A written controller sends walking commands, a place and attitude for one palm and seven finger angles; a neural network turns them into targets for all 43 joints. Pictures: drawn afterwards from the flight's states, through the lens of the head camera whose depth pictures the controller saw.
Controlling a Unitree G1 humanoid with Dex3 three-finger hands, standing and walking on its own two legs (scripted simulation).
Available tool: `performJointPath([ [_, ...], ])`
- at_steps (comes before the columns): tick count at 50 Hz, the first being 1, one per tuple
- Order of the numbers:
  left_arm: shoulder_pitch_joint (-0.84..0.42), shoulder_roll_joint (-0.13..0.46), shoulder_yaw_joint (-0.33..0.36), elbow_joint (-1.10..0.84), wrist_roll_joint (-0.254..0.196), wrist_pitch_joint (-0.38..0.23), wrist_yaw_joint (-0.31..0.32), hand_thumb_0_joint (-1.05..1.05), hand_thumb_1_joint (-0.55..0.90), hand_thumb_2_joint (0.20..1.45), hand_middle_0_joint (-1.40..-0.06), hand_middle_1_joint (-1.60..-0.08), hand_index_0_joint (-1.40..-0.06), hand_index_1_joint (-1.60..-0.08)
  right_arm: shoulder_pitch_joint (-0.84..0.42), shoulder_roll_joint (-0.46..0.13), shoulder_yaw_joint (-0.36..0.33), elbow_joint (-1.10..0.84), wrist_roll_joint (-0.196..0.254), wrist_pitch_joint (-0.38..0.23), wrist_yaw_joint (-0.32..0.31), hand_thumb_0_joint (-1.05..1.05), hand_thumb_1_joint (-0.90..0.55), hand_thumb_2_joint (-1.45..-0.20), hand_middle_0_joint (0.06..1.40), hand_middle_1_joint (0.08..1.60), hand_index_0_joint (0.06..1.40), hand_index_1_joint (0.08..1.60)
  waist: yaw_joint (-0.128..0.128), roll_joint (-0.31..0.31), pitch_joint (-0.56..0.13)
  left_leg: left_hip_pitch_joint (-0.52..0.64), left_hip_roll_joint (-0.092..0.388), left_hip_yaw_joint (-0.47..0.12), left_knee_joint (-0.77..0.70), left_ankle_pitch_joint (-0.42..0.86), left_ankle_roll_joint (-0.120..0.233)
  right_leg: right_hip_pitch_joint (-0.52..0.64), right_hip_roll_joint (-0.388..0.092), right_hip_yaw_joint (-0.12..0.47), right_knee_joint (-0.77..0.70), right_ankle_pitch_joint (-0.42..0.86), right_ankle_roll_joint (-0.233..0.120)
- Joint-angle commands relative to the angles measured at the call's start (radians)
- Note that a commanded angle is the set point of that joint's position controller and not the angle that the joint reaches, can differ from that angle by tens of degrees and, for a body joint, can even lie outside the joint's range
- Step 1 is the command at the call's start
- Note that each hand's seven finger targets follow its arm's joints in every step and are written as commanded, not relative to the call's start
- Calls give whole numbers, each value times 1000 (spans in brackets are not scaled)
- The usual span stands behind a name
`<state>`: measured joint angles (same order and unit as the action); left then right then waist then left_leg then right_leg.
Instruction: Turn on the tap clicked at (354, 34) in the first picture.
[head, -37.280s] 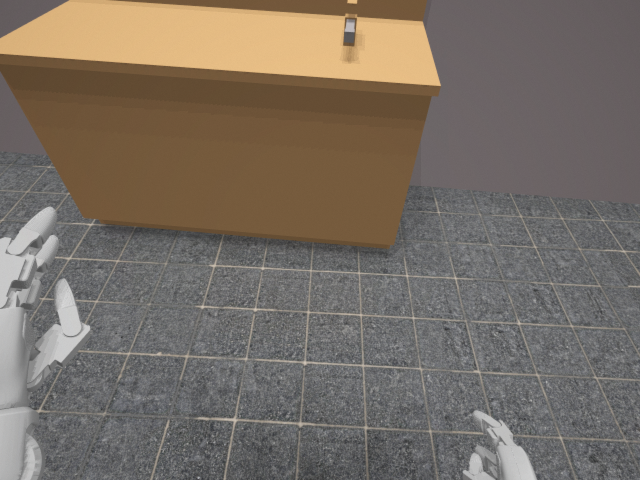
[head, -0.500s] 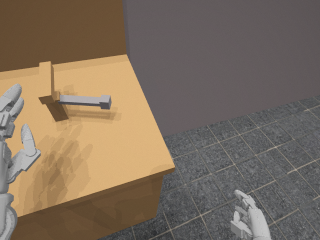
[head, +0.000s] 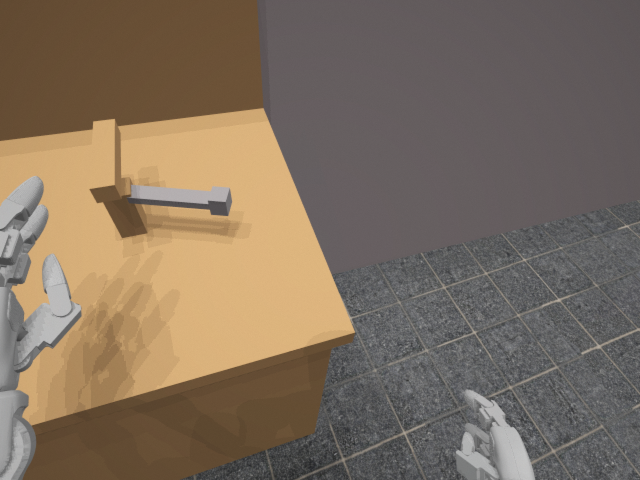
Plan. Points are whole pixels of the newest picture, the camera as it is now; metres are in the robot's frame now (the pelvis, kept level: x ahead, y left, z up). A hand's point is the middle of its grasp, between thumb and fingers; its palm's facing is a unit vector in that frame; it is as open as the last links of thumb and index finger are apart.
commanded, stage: come to a stop and stand still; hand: left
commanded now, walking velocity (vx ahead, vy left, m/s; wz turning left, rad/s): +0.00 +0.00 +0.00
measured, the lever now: (220, 201) +0.44 +0.18 +0.08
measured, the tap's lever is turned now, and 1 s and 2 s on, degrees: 69 69 69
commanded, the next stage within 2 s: look again from close up in 1.02 s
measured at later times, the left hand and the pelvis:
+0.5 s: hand (67, 343) +0.20 +0.25 +0.15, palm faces +0.36 -0.86 -0.35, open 7.4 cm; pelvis -0.02 +0.00 +0.00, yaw +0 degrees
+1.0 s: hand (54, 324) +0.21 +0.26 +0.16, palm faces +0.41 -0.86 -0.32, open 7.4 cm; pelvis -0.01 +0.00 +0.00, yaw +0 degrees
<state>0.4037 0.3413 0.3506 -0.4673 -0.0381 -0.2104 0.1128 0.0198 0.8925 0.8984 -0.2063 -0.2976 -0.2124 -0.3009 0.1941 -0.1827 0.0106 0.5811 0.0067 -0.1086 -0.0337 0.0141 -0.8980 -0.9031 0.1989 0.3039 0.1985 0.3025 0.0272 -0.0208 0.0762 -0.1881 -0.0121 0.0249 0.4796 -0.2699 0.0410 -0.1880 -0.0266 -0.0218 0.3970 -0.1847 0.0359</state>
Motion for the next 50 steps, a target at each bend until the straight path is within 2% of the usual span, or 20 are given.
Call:
performJointPath([
  [1,-46,174,116,-218,-1,-59,22,0,900,900,-200,-300,-200,-300,-88,-141,-58,-159,7,-52,-11,0,-900,-900,200,300,200,300,-3,74,-163,-49,78,-70,-114,185,-30,140,-35,30,-7,179,-51],
  [6,-36,179,119,-226,-1,-62,23,0,900,900,-200,-300,-200,-300,-86,-140,-60,-155,8,-53,-12,0,-900,-900,200,300,200,300,-3,81,-165,-48,81,-74,-113,184,-29,138,-38,28,-2,176,-50],
  [7,-1080,971,675,-490,166,-169,15,0,900,900,-200,-300,-200,-300,39,-156,-42,-131,-62,-100,1,0,-900,-900,200,300,200,300,16,0,-70,-173,88,-53,26,309,-11,7,-41,48,-13,184,-65],
  [8,-453,339,277,145,53,-127,-31,0,900,900,-200,-300,-200,-300,-37,-42,-7,-69,-17,-103,5,0,-900,-900,200,300,200,300,-1,-28,-234,-3,36,-70,-47,316,-21,12,-82,57,13,221,-108],
  [9,-226,201,152,115,20,-117,-44,0,900,900,-200,-300,-200,-300,-4,-131,-63,-135,-7,-124,4,0,-900,-900,200,300,200,300,28,96,-229,66,61,-54,-37,381,-35,50,-57,152,2,291,-100],
  [10,-189,164,85,-33,-2,-127,-44,0,900,900,-200,-300,-200,-300,-4,-146,-68,-140,3,-121,17,0,-900,-900,200,300,200,300,9,171,-258,59,71,-70,-55,413,-35,97,-62,102,27,264,-82],
  [11,-99,58,6,-42,-20,-121,-42,0,900,900,-200,-300,-200,-300,-41,-127,-65,-137,13,-123,32,0,-900,-900,200,300,200,300,2,217,-261,83,88,-66,-67,463,-40,93,-45,60,67,241,-75],
  [12,-80,109,20,-126,-10,-118,-34,0,900,900,-200,-300,-200,-300,-35,-156,-71,-148,5,-119,45,0,-900,-900,200,300,200,300,12,208,-255,35,103,-80,-78,460,-36,105,-34,44,81,201,-65],
  [14,-4,152,56,-142,-10,-109,-16,0,900,900,-200,-300,-200,-300,-53,-151,-65,-158,5,-111,50,0,-900,-900,200,300,200,300,23,71,-215,-77,109,-86,-94,320,-25,137,-34,31,69,154,-52],
  [15,10,167,77,-134,-12,-105,-10,0,900,900,-200,-300,-200,-300,-56,-148,-62,-161,6,-107,44,0,-900,-900,200,300,200,300,21,15,-199,-110,99,-84,-100,234,-24,141,-37,32,52,130,-48],
  [16,10,206,123,-144,-16,-101,4,0,900,900,-200,-300,-200,-300,-73,-146,-60,-155,11,-101,36,0,-900,-900,200,300,200,300,17,6,-192,-107,91,-73,-104,160,-25,132,-37,36,43,109,-47],
  [17,-9,206,134,-130,-17,-103,6,0,900,900,-200,-300,-200,-300,-70,-146,-58,-162,6,-96,25,0,-900,-900,200,300,200,300,12,-38,-174,-128,81,-82,-110,94,-22,118,-43,37,23,71,-47],
  [19,-67,226,159,-145,-21,-113,6,0,900,900,-200,-300,-200,-300,-80,-143,-54,-167,6,-97,8,0,-900,-900,200,300,200,300,5,-17,-137,-129,66,-90,-120,2,-17,66,-44,65,-12,-23,-52],
  [21,-146,266,189,-196,-18,-119,11,0,900,900,-200,-300,-200,-300,-93,-138,-49,-162,5,-98,-9,0,-900,-900,200,300,200,300,0,37,-122,-116,68,-95,-131,-43,-10,44,-40,68,-21,-59,-52],
  [24,-182,202,125,-177,-12,-122,6,0,900,900,-200,-300,-200,-300,-81,-135,-44,-158,4,-112,-13,0,-900,-900,200,300,200,300,2,96,-116,-126,65,-95,-142,-93,-1,55,-36,75,-30,-92,-55],
  [30,-170,129,43,-160,7,-111,10,0,900,900,-200,-300,-200,-300,-61,-144,-49,-131,-1,-131,0,0,-900,-900,200,300,200,300,2,80,-132,-86,52,-85,-127,10,-15,71,-27,75,-41,-14,-56],
  [36,-115,163,92,-136,4,-93,14,0,900,900,-200,-300,-200,-300,-75,-137,-47,-138,0,-108,1,0,-900,-900,200,300,200,300,5,49,-119,-91,57,-76,-127,79,-27,95,-23,55,-41,68,-49],
  [41,-114,179,113,-195,-2,-95,10,0,900,900,-200,-300,-200,-300,-83,-135,-47,-151,1,-96,0,0,-900,-900,200,300,200,300,4,86,-140,-83,59,-75,-131,97,-27,124,-20,44,-28,97,-47],
  [45,-96,166,102,-224,-2,-98,11,0,900,900,-200,-300,-200,-300,-74,-138,-50,-153,0,-95,2,0,-900,-900,200,300,200,300,5,101,-177,-68,65,-83,-124,166,-28,160,-20,31,1,158,-46],
  [50,-79,145,84,-176,0,-83,12,0,900,900,-200,-300,-200,-300,-70,-139,-51,-146,3,-86,2,0,-900,-900,200,300,200,300,2,73,-149,-72,69,-81,-123,157,-31,142,-25,31,-10,149,-43],
])
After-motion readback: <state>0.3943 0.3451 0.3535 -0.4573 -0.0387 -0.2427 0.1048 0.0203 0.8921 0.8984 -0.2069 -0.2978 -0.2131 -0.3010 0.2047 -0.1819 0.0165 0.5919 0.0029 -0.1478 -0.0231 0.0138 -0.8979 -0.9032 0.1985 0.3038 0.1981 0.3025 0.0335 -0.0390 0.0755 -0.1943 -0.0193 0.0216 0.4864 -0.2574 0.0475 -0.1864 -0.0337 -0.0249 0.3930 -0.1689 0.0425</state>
